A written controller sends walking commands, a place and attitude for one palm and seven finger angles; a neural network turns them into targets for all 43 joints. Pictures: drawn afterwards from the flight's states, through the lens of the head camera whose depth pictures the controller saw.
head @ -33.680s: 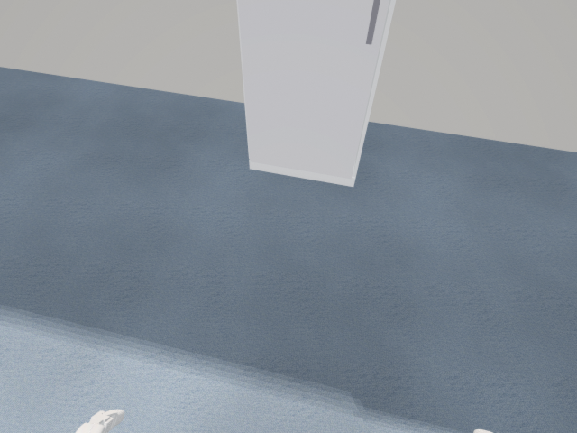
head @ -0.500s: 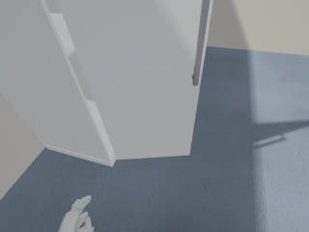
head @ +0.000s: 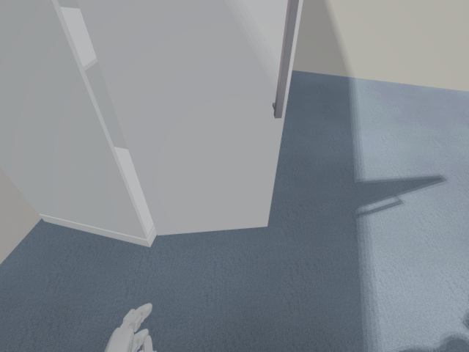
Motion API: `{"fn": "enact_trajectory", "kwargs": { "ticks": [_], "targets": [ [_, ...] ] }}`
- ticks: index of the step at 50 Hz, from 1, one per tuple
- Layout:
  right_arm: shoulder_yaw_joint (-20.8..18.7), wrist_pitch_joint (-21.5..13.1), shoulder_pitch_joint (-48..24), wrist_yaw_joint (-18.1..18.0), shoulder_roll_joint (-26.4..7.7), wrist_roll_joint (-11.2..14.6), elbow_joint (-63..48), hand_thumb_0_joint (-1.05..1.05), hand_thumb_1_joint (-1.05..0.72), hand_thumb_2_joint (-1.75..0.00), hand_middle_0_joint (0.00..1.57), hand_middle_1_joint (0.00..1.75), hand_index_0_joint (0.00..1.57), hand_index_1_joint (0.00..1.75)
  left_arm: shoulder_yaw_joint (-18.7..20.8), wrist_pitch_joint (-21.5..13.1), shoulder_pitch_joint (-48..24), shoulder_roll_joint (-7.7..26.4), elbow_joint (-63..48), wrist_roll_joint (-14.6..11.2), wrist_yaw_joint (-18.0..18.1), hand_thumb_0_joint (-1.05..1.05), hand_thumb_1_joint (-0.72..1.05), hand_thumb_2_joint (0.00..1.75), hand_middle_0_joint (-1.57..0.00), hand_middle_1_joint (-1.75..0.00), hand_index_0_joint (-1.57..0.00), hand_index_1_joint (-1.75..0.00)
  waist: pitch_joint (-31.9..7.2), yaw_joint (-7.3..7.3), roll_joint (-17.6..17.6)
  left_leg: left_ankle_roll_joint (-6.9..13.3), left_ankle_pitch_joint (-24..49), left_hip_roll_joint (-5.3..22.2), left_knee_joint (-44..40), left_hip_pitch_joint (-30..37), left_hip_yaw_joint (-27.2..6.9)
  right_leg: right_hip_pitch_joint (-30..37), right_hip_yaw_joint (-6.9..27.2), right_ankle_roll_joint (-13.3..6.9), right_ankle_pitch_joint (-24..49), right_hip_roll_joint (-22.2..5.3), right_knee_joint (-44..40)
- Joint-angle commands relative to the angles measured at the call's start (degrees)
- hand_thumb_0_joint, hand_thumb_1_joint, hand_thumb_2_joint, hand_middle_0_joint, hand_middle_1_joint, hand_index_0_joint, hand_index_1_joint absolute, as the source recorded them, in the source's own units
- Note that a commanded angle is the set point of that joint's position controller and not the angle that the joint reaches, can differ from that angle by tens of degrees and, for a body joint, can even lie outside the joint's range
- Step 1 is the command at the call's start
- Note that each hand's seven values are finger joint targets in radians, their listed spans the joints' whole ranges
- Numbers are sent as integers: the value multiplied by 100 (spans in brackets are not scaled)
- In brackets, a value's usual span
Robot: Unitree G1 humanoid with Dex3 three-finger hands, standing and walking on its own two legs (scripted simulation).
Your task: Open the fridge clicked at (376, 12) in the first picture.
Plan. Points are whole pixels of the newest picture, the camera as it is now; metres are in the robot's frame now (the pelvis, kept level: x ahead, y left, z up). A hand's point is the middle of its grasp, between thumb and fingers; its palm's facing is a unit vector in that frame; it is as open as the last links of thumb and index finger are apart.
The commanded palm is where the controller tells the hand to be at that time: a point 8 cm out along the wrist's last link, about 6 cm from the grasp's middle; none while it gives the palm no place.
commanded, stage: stop stepping back and stand still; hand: right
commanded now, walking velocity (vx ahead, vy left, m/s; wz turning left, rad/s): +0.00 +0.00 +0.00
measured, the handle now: (285, 40) +0.77 -0.07 +0.21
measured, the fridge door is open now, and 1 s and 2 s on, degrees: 70 70 70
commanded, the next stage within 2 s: let the arm hang, fingers relaxed in 1.32 s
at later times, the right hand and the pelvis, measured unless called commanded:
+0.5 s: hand out of the picture +0.22 -0.27 +0.20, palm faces +0.45 +0.73 -0.51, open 7.4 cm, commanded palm +0.16 -0.31 +0.20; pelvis +0.03 -0.01 +0.01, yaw -2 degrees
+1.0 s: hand out of the picture +0.23 -0.30 +0.18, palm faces +0.43 +0.77 -0.48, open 7.4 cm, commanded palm +0.17 -0.33 +0.20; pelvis +0.04 -0.03 +0.02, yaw -1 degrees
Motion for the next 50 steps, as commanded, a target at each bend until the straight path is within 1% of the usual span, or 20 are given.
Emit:
{"fn": "enact_trajectory", "kwargs": {
  "ticks": [1,2,3,6,8,9,10,11,12,14,16,18,20,21,23,29,31,38,47,50],
  "targets": [
    [-636,-181,-696,-125,-702,112,-271,0,-90,-90,20,30,20,30,438,-208,-814,1003,-678,16,112,0,90,90,-20,-30,-20,-30,-55,-71,835,1104,-206,2113,-2428,1081,-3400,-1921,213,-78,-525,220,2430],
    [-586,-176,-829,-115,-641,107,-95,0,-90,-90,20,30,20,30,396,-216,-652,930,-486,-6,62,0,90,90,-20,-30,-20,-30,-386,-25,647,1076,-532,1986,-2223,921,-3116,-1513,238,-68,-523,134,2161],
    [-429,-152,-793,-97,-473,114,-73,0,-90,-90,20,30,20,30,409,-175,-639,946,-491,-40,82,0,90,90,-20,-30,-20,-30,-187,-18,609,941,-419,1748,-2097,449,-2570,-1033,163,-72,-262,76,1708],
    [-215,-185,-977,-74,-376,107,-138,0,-90,-90,20,30,20,30,322,-169,-926,899,-509,-15,212,0,90,90,-20,-30,-20,-30,-175,-38,991,521,-584,1234,-1816,-302,-1209,430,-230,-148,234,185,-109],
    [-48,-237,-1212,-85,-308,99,-370,0,-90,-90,20,30,20,30,331,-228,-849,957,-485,16,276,0,90,90,-20,-30,-20,-30,-218,4,260,285,-1009,921,-1532,-358,-937,1039,-358,-144,543,369,-1129],
    [-30,-285,-1318,-91,-341,88,-624,0,-90,-90,20,30,20,30,380,-271,-850,1051,-538,21,301,0,90,90,-20,-30,-20,-30,-180,-15,-280,155,-1005,772,-1172,-406,-953,1136,107,-256,245,125,-1588],
    [-30,-341,-1414,-109,-356,74,-1007,0,-90,-90,20,30,20,30,419,-311,-903,1188,-624,18,302,0,90,90,-20,-30,-20,-30,-118,-65,-1154,-48,-765,393,-471,-499,-764,1005,1145,-524,-118,-526,-2263],
    [-149,-390,-1425,-161,-530,16,-1296,0,-90,-90,20,30,20,30,404,-321,-978,1191,-721,-17,294,0,90,90,-20,-30,-20,-30,-137,-150,-1589,-224,-397,156,157,-328,-382,746,1896,-757,-261,-1118,-2743],
    [-244,-414,-1345,-197,-596,-20,-1401,0,-90,-90,20,30,20,30,414,-345,-1006,1129,-779,-11,260,0,90,90,-20,-30,-20,-30,-160,-215,-1360,-268,-277,49,351,35,-354,415,1891,-816,232,-1144,-2813],
    [-330,-372,-1022,-144,-590,-65,-1239,0,-90,-90,20,30,20,30,377,-364,-1005,1043,-705,20,220,0,90,90,-20,-30,-20,-30,93,-182,-1751,-223,-208,116,164,678,-316,-380,1436,-687,-462,-923,-2976],
    [-590,-408,-775,-174,-806,-85,-1275,0,-90,-90,20,30,20,30,380,-384,-986,1055,-744,-12,181,0,90,90,-20,-30,-20,-30,16,-195,-1604,-201,469,124,-651,1116,-321,-401,821,-509,170,-598,-2436],
    [-598,-382,-289,-159,-654,1,-842,0,-90,-90,20,30,20,30,408,-336,-899,1005,-768,-56,136,0,90,90,-20,-30,-20,-30,-308,-157,-585,-80,1270,341,-1160,1335,-853,-257,270,-272,912,-97,-1618],
    [-610,-348,-152,-132,-575,130,-619,0,-90,-90,20,30,20,30,481,-270,-754,1008,-760,-76,100,0,90,90,-20,-30,-20,-30,-596,-70,192,165,1175,875,-1668,1064,-1689,75,12,-74,867,229,-922],
    [-535,-278,58,-124,-466,178,-315,0,-90,-90,20,30,20,30,489,-225,-702,1000,-742,-90,90,0,90,90,-20,-30,-20,-30,-551,-44,352,284,1345,1105,-1826,1002,-1909,88,24,-29,917,273,-710],
    [-437,-217,-164,-119,-442,196,-223,0,-90,-90,20,30,20,30,439,-156,-792,958,-739,-131,104,0,90,90,-20,-30,-20,-30,-571,-25,425,268,1579,1146,-1820,1011,-1767,206,41,-36,933,283,-863],
    [-164,-119,-427,-62,-368,172,-167,0,-90,-90,20,30,20,30,410,-123,-1027,1090,-754,-114,254,0,90,90,-20,-30,-20,-30,-531,-105,19,-156,1733,428,-1466,865,-906,842,269,-207,2096,-53,-1684],
    [-127,-153,-843,-68,-478,127,-575,0,-90,-90,20,30,20,30,382,-140,-1133,1096,-784,-87,295,0,90,90,-20,-30,-20,-30,-549,-128,-287,-180,1844,363,-1387,972,-819,846,303,-217,2261,-78,-1793],
    [-275,-230,-525,-140,-570,106,-1048,0,-90,-90,20,30,20,30,394,-158,-1053,1078,-896,-51,273,0,90,90,-20,-30,-20,-30,-738,-174,-850,-158,1921,244,-1222,1353,-682,712,315,-176,2334,-83,-1961],
    [-292,-179,-71,-82,-364,227,-271,0,-90,-90,20,30,20,30,399,-46,-987,1087,-904,-89,259,0,90,90,-20,-30,-20,-30,-534,-103,-251,-163,1667,280,-1553,1241,-756,395,256,-115,1595,6,-2011],
    [-162,-160,-275,-69,-313,208,-287,0,-90,-90,20,30,20,30,392,-59,-994,1118,-890,-95,273,0,90,90,-20,-30,-20,-30,-537,-116,-298,-204,1468,231,-1575,1169,-688,450,287,-148,1419,-14,-2128]
  ]
}}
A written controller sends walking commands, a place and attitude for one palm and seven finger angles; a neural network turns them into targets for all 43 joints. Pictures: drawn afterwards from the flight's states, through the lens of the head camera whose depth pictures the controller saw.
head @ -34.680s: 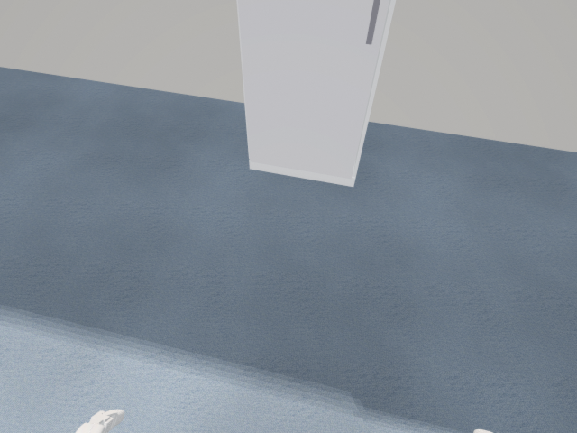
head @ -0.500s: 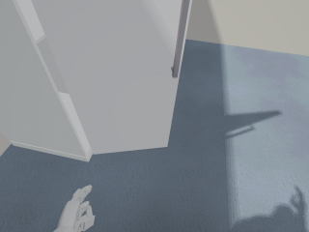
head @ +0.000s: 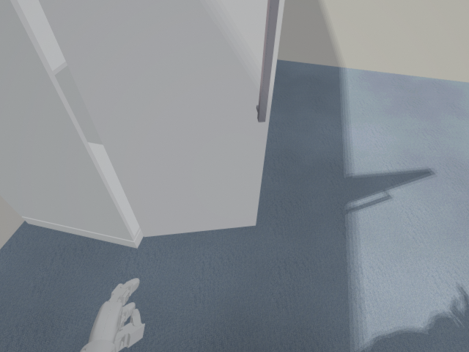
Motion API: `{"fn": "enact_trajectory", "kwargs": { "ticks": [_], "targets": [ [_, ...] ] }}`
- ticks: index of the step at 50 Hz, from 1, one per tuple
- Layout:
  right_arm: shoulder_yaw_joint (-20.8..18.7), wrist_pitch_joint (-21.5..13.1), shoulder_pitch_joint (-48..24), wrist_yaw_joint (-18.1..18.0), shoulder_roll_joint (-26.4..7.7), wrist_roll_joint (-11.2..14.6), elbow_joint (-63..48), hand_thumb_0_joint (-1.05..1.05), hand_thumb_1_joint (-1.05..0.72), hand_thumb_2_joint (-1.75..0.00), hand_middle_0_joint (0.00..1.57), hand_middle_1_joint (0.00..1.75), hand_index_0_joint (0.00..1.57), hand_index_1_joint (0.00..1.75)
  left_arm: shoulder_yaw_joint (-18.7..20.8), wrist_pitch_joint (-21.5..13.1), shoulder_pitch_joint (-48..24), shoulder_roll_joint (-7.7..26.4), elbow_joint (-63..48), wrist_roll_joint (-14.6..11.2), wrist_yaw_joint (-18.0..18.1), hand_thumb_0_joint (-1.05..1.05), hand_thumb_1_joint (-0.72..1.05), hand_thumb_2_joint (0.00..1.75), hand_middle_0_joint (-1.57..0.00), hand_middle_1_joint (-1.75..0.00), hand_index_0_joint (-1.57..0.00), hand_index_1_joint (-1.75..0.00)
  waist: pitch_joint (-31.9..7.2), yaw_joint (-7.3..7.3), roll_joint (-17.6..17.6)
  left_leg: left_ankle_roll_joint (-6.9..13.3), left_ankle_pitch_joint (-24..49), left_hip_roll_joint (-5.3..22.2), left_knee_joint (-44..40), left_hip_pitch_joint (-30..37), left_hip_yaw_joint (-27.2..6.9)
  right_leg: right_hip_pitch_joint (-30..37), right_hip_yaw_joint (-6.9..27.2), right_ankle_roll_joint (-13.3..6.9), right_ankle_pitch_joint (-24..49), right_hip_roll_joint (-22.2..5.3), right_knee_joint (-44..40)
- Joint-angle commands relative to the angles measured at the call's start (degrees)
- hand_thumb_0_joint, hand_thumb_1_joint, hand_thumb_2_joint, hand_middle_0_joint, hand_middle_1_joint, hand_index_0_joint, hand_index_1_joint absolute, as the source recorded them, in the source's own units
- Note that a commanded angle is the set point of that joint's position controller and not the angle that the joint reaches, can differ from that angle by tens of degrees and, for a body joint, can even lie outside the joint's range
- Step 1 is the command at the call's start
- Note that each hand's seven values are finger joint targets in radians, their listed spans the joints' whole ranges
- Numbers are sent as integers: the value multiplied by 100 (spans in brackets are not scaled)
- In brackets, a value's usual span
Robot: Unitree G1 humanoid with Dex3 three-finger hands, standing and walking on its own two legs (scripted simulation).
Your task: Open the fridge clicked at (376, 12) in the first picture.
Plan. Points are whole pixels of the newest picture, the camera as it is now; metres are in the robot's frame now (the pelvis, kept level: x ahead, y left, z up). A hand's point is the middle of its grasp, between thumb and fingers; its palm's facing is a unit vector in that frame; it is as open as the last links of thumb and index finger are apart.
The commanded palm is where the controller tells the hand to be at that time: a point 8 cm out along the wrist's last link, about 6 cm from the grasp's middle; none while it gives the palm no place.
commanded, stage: stop stepping back and stand still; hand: right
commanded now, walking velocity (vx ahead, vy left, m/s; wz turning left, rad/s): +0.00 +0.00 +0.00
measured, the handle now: (266, 42) +0.74 -0.03 +0.19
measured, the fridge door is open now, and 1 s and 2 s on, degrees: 70 70 70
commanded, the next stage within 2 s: let the arm hang, fingers relaxed in 0.32 s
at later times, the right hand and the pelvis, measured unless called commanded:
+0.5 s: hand (449, 303) +0.20 -0.28 +0.07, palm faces +0.29 +0.82 -0.49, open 7.4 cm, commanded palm none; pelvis -0.02 -0.01 -0.01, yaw -2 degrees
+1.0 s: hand out of the picture -0.03 -0.21 -0.18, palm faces +0.03 +0.97 -0.25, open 7.2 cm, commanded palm none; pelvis -0.03 +0.00 +0.00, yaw -2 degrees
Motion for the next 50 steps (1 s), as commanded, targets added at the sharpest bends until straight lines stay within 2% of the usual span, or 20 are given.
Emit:
{"fn": "enact_trajectory", "kwargs": {
  "ticks": [1,5,11,20,21,22,23,24,26,27,30,32,33,34,35,37,39,40,46,50],
  "targets": [
    [-495,-217,-354,-97,-796,33,-948,0,-90,-90,20,30,20,30,273,-310,-487,742,-793,-12,120,0,90,90,-20,-30,-20,-30,-563,-18,-133,-50,682,307,-357,455,-409,-102,505,19,350,-359,-685],
    [-429,-222,-562,-115,-809,-33,-1141,0,-90,-90,20,30,20,30,257,-340,-483,732,-780,12,138,0,90,90,-20,-30,-20,-30,-533,-34,-185,-69,554,263,-339,468,-359,-116,528,-10,143,-356,-799],
    [-590,-317,-696,-169,-997,-106,-1386,0,-90,-90,20,30,20,30,259,-391,-484,744,-757,60,141,0,90,90,-20,-30,-20,-30,-491,-44,-596,-43,274,207,-276,612,-302,-361,643,-7,-389,-363,-1008],
    [-546,-306,-216,-120,-762,-21,-905,0,-90,-90,20,30,20,30,267,-362,-424,725,-741,17,100,0,90,90,-20,-30,-20,-30,-541,-32,-152,-45,480,253,-395,612,-326,-359,569,38,-112,-307,-835],
    [2013,375,-702,570,185,-267,3318,0,-90,-90,20,30,20,30,466,-686,-834,1376,604,-149,-405,0,90,90,-20,-30,-20,-30,-142,290,-85,60,835,592,237,-394,50,-281,613,80,1277,-518,102],
    [1725,982,-919,792,47,-290,3390,0,-90,-90,20,30,20,30,509,-162,-475,1657,588,-137,-458,0,90,90,-20,-30,-20,-30,-399,202,-191,100,536,792,118,-418,-230,-199,634,47,1368,-669,-14],
    [1699,1171,-963,826,65,-312,3311,0,-90,-90,20,30,20,30,500,17,-423,1551,431,-128,-438,0,90,90,-20,-30,-20,-30,-297,197,-231,112,53,643,273,-515,-106,-264,696,-11,1164,-724,-65],
    [1732,1166,-1099,832,119,-327,3531,0,-90,-90,20,30,20,30,473,96,-424,1514,480,-67,-437,0,90,90,-20,-30,-20,-30,-441,141,-218,130,-297,539,609,-417,-7,-572,876,-164,1003,-824,-163],
    [1843,1174,-1340,825,63,-367,4098,0,-90,-90,20,30,20,30,365,270,-494,1444,511,21,-437,0,90,90,-20,-30,-20,-30,-385,80,317,154,-430,424,821,-222,-105,-849,1114,-293,836,-809,-237],
    [1904,1182,-1363,826,111,-376,4408,0,-90,-90,20,30,20,30,310,316,-453,1365,577,61,-434,0,90,90,-20,-30,-20,-30,-452,49,569,153,-329,484,685,-125,-163,-825,1069,-288,696,-722,-176],
    [1991,1201,-1715,797,36,-439,5434,0,-90,-90,20,30,20,30,290,484,-233,1186,875,140,-430,0,90,90,-20,-30,-20,-30,-486,138,1353,293,-212,834,143,-345,-667,-458,814,-170,248,-293,225],
    [2101,1240,-1882,770,110,-412,5993,0,-90,-90,20,30,20,30,226,605,-77,943,1079,169,-424,0,90,90,-20,-30,-20,-30,-430,221,1099,411,-321,1031,-177,-627,-867,-122,567,-83,93,-64,418],
    [2138,1255,-1990,757,136,-401,6216,0,-90,-90,20,30,20,30,208,653,-27,859,1171,177,-410,0,90,90,-20,-30,-20,-30,-345,252,847,438,-484,1045,-289,-743,-907,0,519,-52,41,-29,404],
    [2160,1261,-2026,747,172,-389,6437,0,-90,-90,20,30,20,30,190,678,-4,817,1279,182,-399,0,90,90,-20,-30,-20,-30,-325,252,414,430,-668,989,-313,-795,-882,85,551,-49,24,-61,307],
    [2169,1265,-2003,744,211,-382,6652,0,-90,-90,20,30,20,30,179,688,-17,766,1374,181,-390,0,90,90,-20,-30,-20,-30,-245,229,-27,374,-857,881,-304,-766,-812,19,632,-63,-39,-134,125],
    [2175,1257,-1863,736,282,-373,7043,0,-90,-90,20,30,20,30,182,699,-31,752,1531,176,-360,0,90,90,-20,-30,-20,-30,-158,137,-512,278,-998,711,-296,-477,-687,-273,772,-84,-316,-269,-183],
    [2078,1264,-1655,726,403,-377,7350,0,-90,-90,20,30,20,30,225,709,24,710,1674,209,-324,0,90,90,-20,-30,-20,-30,-125,48,-1073,293,-1001,611,-263,-158,-546,-605,865,-119,-848,-330,-446],
    [2091,1258,-1607,734,367,-366,7494,0,-90,-90,20,30,20,30,235,717,75,702,1752,202,-317,0,90,90,-20,-30,-20,-30,-157,27,-1134,294,-960,580,-251,11,-539,-719,878,-124,-985,-348,-527],
    [2090,1219,-1729,745,342,-352,8000,0,-90,-90,20,30,20,30,322,720,574,733,2111,163,-269,0,90,90,-20,-30,-20,-30,-4,81,-129,331,-1213,630,-573,-95,-588,-574,869,-138,-933,-369,-497],
    [2099,1214,-1735,740,415,-353,8251,0,-90,-90,20,30,20,30,335,688,712,712,2302,158,-252,0,90,90,-20,-30,-20,-30,108,94,196,300,-1098,610,-579,-173,-537,-443,881,-171,-815,-426,-631]
  ]
}}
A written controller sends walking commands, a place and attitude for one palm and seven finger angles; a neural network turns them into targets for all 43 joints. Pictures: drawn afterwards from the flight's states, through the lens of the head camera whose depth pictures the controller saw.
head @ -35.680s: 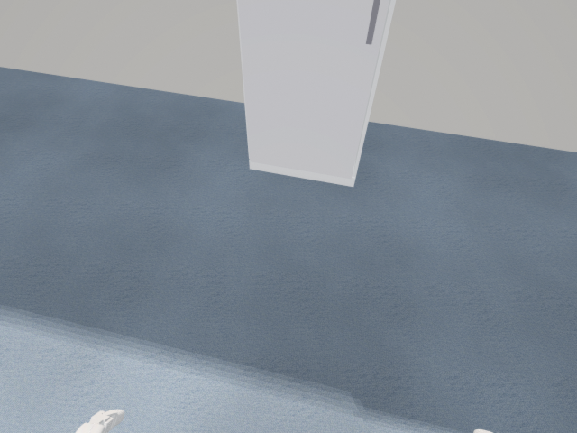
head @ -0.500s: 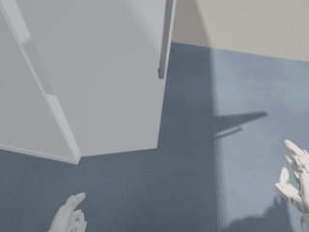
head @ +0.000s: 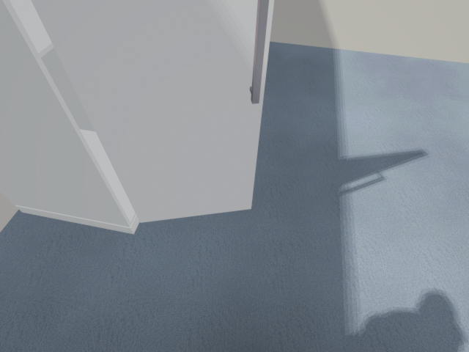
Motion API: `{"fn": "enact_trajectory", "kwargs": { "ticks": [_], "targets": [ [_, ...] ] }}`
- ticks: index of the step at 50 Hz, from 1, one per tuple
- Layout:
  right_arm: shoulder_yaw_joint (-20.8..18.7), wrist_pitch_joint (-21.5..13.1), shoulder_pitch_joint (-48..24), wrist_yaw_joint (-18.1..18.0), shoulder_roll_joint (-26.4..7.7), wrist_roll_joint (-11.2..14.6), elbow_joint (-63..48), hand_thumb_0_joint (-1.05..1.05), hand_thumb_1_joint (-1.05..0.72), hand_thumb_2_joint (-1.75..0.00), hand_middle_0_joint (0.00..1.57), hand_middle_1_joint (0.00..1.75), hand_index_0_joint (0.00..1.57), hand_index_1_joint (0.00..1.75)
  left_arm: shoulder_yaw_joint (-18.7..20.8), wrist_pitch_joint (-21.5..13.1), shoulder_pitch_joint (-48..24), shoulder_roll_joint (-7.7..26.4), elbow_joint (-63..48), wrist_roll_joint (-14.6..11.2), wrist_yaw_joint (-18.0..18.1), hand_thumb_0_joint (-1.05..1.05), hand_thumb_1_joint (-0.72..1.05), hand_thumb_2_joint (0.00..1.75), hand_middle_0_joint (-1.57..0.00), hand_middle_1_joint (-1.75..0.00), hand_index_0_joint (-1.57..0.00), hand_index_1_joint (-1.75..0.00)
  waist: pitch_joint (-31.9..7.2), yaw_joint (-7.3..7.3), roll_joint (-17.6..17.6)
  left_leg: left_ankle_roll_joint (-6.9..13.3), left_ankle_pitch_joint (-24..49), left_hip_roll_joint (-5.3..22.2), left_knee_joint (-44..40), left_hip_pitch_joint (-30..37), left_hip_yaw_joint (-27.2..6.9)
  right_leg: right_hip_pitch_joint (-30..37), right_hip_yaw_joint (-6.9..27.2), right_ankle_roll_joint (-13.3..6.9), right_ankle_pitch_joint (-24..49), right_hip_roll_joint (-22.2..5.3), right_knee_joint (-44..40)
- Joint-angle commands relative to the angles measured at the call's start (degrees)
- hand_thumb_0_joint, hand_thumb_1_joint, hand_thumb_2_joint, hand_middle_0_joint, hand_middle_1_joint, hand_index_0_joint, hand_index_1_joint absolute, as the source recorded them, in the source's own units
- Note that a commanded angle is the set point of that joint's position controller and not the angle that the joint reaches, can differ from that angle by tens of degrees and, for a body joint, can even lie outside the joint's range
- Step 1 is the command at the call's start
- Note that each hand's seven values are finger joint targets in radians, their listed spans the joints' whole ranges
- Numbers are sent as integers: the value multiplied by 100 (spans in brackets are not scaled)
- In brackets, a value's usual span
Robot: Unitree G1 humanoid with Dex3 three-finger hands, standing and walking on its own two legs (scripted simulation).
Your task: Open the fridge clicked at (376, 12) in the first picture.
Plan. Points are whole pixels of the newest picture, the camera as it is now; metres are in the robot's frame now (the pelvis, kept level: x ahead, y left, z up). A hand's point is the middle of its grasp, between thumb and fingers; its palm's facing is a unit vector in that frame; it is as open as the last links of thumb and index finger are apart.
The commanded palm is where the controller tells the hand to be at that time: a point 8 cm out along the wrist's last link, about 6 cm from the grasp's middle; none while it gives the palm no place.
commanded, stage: let the arm hang, fingers relaxed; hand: right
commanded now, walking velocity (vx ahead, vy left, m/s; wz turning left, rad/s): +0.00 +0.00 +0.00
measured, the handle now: (259, 19) +0.77 +0.00 +0.19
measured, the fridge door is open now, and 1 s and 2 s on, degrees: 70 70 70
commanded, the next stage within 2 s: look to check the result in 0.52 s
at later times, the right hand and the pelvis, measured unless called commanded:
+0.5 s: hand out of the picture +0.08 -0.18 -0.17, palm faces -0.02 +0.98 -0.20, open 7.3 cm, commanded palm none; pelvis +0.02 -0.01 +0.01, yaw +1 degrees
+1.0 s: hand out of the picture +0.05 -0.18 -0.17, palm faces -0.02 +0.98 -0.19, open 7.4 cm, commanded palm none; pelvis +0.04 +0.00 +0.01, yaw +2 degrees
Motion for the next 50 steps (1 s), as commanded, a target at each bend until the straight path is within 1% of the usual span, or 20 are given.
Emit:
{"fn": "enact_trajectory", "kwargs": {
  "ticks": [1,2,8,9,11,12,14,17,20,21,23,27,28,30,32,37,41,43,44,50],
  "targets": [
    [-161,-184,-170,-59,-700,23,-224,0,-90,-90,20,30,20,30,192,-207,32,791,-252,-15,92,0,90,90,-20,-30,-20,-30,-226,2,225,254,-1033,548,-811,138,-770,-5,635,-144,-803,-489,-914],
    [-155,-184,-194,-64,-670,26,-184,0,-90,-90,20,30,20,30,178,-212,33,735,-209,-12,92,0,90,90,-20,-30,-20,-30,-176,17,280,247,-1028,546,-810,119,-774,-1,638,-131,-808,-496,-952],
    [-131,-192,-222,-78,-637,27,-6,0,-90,-90,20,30,20,30,144,-251,-78,692,-40,-20,88,0,90,90,-20,-30,-20,-30,-62,-9,227,186,-670,532,-747,209,-734,55,658,-134,-654,-544,-1165],
    [-131,-202,-234,-80,-625,27,15,0,-90,-90,20,30,20,30,147,-261,-117,701,-22,-20,91,0,90,90,-20,-30,-20,-30,-68,-13,241,176,-545,529,-728,229,-711,92,656,-133,-565,-565,-1187],
    [-118,-211,-219,-88,-632,21,37,0,-90,-90,20,30,20,30,135,-274,-192,707,-6,-33,85,0,90,90,-20,-30,-20,-30,-127,-33,121,155,-373,537,-707,315,-687,154,635,-126,-418,-577,-1190],
    [-113,-220,-232,-89,-591,23,65,0,-90,-90,20,30,20,30,123,-283,-214,649,23,-25,86,0,90,90,-20,-30,-20,-30,-200,-28,164,148,-213,549,-686,369,-680,220,612,-119,-248,-571,-1181],
    [-94,-224,-244,-92,-556,32,80,0,-90,-90,20,30,20,30,98,-296,-273,624,58,-30,90,0,90,90,-20,-30,-20,-30,-247,-32,85,128,-8,569,-664,410,-671,343,596,-106,28,-577,-1174],
    [-70,-223,-284,-97,-511,30,110,0,-90,-90,20,30,20,30,76,-280,-345,553,99,-34,86,0,90,90,-20,-30,-20,-30,-184,-13,107,98,-4,585,-724,381,-671,407,538,-70,91,-562,-1166],
    [-58,-226,-308,-96,-473,35,126,0,-90,-90,20,30,20,30,58,-279,-385,541,129,-32,92,0,90,90,-20,-30,-20,-30,-130,-2,38,83,24,580,-753,383,-682,451,534,-49,118,-561,-1220],
    [-58,-230,-286,-101,-469,31,127,0,-90,-90,20,30,20,30,65,-275,-389,540,127,-40,94,0,90,90,-20,-30,-20,-30,-143,-12,97,83,11,568,-770,400,-679,466,524,-47,127,-560,-1194],
    [-50,-226,-281,-97,-415,33,158,0,-90,-90,20,30,20,30,53,-282,-435,510,152,-35,96,0,90,90,-20,-30,-20,-30,-172,-11,48,76,57,595,-784,407,-677,528,508,-48,181,-548,-1208],
    [-51,-254,-246,-105,-398,41,194,0,-90,-90,20,30,20,30,51,-299,-419,480,186,-44,112,0,90,90,-20,-30,-20,-30,-378,5,-2,84,425,627,-764,547,-665,749,440,-39,607,-557,-1101],
    [-51,-263,-240,-106,-385,45,199,0,-90,-90,20,30,20,30,46,-309,-397,474,200,-48,119,0,90,90,-20,-30,-20,-30,-445,7,41,84,548,627,-742,611,-662,793,451,-42,738,-564,-1092],
    [-38,-262,-203,-106,-358,53,232,0,-90,-90,20,30,20,30,39,-304,-423,482,225,-48,132,0,90,90,-20,-30,-20,-30,-422,6,-16,88,560,623,-765,574,-674,872,434,-36,756,-566,-1081],
    [-33,-257,-202,-110,-356,50,250,0,-90,-90,20,30,20,30,34,-295,-400,457,241,-58,135,0,90,90,-20,-30,-20,-30,-317,13,87,82,539,627,-793,559,-649,838,428,-34,740,-577,-1102],
    [-10,-238,-119,-114,-303,56,327,0,-90,-90,20,30,20,30,20,-278,-358,417,308,-58,143,0,90,90,-20,-30,-20,-30,-145,8,57,87,305,603,-861,487,-664,818,425,-42,538,-573,-1184],
    [-6,-254,-36,-119,-302,56,354,0,-90,-90,20,30,20,30,19,-283,-299,433,333,-68,151,0,90,90,-20,-30,-20,-30,-221,2,203,88,436,599,-851,542,-671,901,391,-47,649,-568,-1136],
    [-3,-253,-17,-122,-263,61,379,0,-90,-90,20,30,20,30,20,-290,-278,393,360,-64,155,0,90,90,-20,-30,-20,-30,-295,9,207,88,492,617,-844,565,-675,972,380,-56,693,-567,-1125],
    [4,-249,-20,-125,-248,65,385,0,-90,-90,20,30,20,30,14,-281,-269,387,366,-63,157,0,90,90,-20,-30,-20,-30,-216,12,240,88,427,608,-856,525,-675,946,378,-47,620,-571,-1148],
    [-1,-262,40,-131,-232,66,397,0,-90,-90,20,30,20,30,12,-300,-218,349,408,-67,166,0,90,90,-20,-30,-20,-30,-230,5,117,99,599,610,-837,593,-700,967,351,-50,762,-570,-1140]
  ]
}}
